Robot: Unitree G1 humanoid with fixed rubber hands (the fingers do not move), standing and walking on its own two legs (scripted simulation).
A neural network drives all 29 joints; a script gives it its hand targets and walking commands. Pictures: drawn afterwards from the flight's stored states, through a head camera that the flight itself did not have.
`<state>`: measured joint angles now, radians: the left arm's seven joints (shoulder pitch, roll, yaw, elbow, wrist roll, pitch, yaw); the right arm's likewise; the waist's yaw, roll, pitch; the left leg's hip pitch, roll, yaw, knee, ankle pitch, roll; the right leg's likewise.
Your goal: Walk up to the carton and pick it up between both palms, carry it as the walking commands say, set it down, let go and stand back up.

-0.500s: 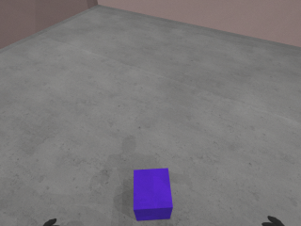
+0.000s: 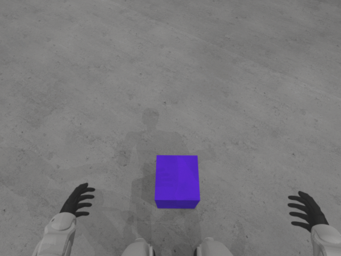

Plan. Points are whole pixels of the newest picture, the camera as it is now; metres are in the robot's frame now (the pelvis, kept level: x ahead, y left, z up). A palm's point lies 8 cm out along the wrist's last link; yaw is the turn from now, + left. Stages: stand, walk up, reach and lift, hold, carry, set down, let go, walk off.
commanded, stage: reach and lift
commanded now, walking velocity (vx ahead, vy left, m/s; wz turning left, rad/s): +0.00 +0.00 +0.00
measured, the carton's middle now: (176, 183) +0.43 -0.02 -0.62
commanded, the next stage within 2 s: none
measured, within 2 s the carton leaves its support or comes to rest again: neither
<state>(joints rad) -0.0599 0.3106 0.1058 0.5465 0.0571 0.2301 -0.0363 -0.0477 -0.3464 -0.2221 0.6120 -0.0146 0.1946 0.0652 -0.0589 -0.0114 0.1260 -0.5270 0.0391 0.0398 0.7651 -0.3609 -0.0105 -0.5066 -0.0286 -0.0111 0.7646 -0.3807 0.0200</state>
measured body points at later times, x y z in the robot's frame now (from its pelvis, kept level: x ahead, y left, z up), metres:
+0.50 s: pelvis -0.07 -0.01 -0.05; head +0.15 -0.01 +0.34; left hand +0.36 +0.21 -0.14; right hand +0.33 -0.27 -0.14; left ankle +0.01 +0.12 -0.71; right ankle +0.00 -0.13 -0.71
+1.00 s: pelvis -0.06 -0.01 -0.08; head +0.26 -0.01 +0.23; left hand +0.48 +0.16 -0.20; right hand +0.46 -0.23 -0.20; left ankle +0.01 +0.12 -0.71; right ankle +0.00 -0.13 -0.71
